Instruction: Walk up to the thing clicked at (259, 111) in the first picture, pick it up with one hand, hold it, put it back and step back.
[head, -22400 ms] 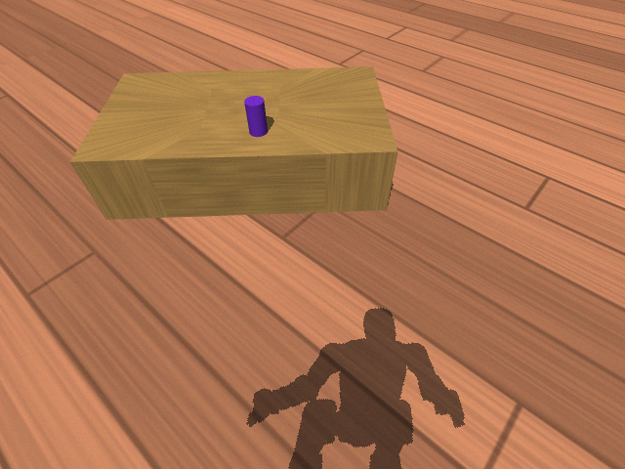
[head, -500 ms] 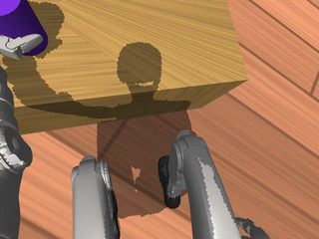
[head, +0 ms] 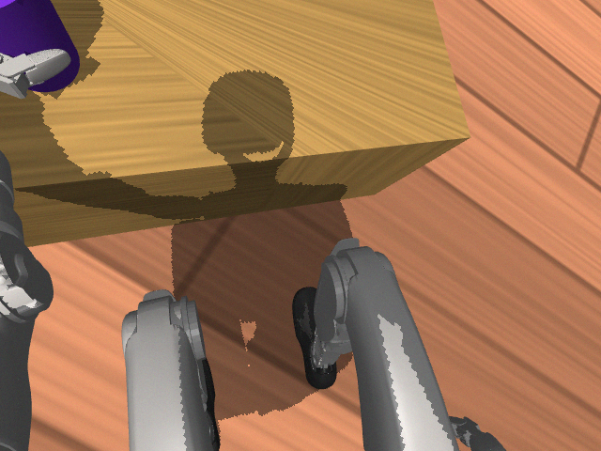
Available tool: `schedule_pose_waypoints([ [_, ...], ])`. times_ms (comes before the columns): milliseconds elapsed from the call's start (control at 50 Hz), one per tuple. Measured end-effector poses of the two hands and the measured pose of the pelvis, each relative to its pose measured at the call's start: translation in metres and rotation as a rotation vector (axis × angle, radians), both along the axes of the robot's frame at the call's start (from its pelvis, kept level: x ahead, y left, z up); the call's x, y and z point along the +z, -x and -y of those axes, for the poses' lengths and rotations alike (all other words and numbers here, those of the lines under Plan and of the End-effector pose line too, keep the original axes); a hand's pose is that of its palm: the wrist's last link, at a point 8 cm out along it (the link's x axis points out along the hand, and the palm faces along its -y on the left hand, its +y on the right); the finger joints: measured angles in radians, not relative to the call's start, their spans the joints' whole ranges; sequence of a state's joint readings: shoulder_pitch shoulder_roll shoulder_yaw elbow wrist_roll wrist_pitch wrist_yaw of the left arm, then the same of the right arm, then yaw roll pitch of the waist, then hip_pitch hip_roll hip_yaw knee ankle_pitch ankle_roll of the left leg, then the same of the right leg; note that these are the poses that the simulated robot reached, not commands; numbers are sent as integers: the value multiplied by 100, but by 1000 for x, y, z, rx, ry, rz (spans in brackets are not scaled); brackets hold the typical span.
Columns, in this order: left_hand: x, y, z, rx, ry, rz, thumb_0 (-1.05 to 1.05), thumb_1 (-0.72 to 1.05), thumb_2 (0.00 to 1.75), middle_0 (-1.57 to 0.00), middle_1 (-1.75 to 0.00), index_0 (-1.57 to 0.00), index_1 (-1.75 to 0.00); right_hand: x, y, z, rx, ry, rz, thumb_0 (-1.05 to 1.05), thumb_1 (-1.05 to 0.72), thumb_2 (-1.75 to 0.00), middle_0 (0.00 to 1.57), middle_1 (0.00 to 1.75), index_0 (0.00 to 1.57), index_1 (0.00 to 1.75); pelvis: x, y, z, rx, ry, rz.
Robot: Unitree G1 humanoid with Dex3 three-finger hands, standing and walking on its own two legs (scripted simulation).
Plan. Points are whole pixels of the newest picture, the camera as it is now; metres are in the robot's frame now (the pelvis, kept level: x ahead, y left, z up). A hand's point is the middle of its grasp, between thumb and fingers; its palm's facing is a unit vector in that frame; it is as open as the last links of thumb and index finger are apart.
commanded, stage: open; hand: left
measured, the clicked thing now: (12, 20) +0.59 +0.20 +0.00
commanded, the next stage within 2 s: withdraw in 0.38 s
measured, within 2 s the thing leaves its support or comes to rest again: neither
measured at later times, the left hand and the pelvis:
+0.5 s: hand out of the picture +0.60 +0.21 +0.01, palm faces +0.15 -0.99 -0.01, open 15.4 cm; pelvis +0.00 +0.00 +0.00, yaw +0 degrees
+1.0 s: hand out of the picture +0.60 +0.28 +0.14, palm faces +0.22 -0.97 -0.05, open 17.6 cm; pelvis +0.01 +0.01 +0.07, yaw +0 degrees
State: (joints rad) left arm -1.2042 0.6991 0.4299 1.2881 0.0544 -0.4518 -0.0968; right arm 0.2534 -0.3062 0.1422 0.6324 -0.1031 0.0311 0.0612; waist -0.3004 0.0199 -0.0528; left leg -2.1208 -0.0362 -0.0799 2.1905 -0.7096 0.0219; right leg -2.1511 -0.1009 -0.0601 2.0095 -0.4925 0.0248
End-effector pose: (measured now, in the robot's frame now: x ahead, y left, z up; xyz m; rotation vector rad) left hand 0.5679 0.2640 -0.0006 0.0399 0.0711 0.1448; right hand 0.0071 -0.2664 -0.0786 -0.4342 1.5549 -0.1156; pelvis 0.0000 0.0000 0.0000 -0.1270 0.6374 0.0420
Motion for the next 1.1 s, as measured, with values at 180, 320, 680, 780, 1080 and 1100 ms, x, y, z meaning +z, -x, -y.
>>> schedule_pose_waypoints([
  [180,5,-4,0,12,33,43,-4,-50,75,-75,-86,-80,-90,-2,-4,0,6,2,5,0,-92,-90,21,30,20,30,-2,0,0,1,2,-1],
  [320,10,-7,0,6,23,37,-2,-54,48,-66,-63,-66,-65,-4,-6,0,6,-6,6,0,-92,-90,21,30,20,30,-2,-1,-1,1,2,-4],
  [680,17,-8,-9,34,24,67,-2,-61,14,-21,-17,-20,-18,-2,-8,-1,-11,5,5,0,-91,-90,21,30,20,30,-1,-3,-2,-1,1,-12],
  [780,51,-6,-30,75,0,85,-2,-61,12,-13,-11,-12,-12,7,-12,-4,-41,4,22,0,-91,-90,21,30,20,30,12,-5,-2,0,-5,-13],
  [1080,147,-6,-73,87,-88,-130,-2,-55,9,-5,-5,-5,-4,86,-23,-8,-69,12,67,0,-89,-90,21,30,20,30,95,-11,-8,-13,-19,4],
  [1100,147,-6,-74,94,-103,-162,-2,-54,8,-5,-4,-5,-4,91,-23,-8,-74,15,59,0,-88,-90,21,30,20,30,100,-11,-9,-15,-20,5],
])
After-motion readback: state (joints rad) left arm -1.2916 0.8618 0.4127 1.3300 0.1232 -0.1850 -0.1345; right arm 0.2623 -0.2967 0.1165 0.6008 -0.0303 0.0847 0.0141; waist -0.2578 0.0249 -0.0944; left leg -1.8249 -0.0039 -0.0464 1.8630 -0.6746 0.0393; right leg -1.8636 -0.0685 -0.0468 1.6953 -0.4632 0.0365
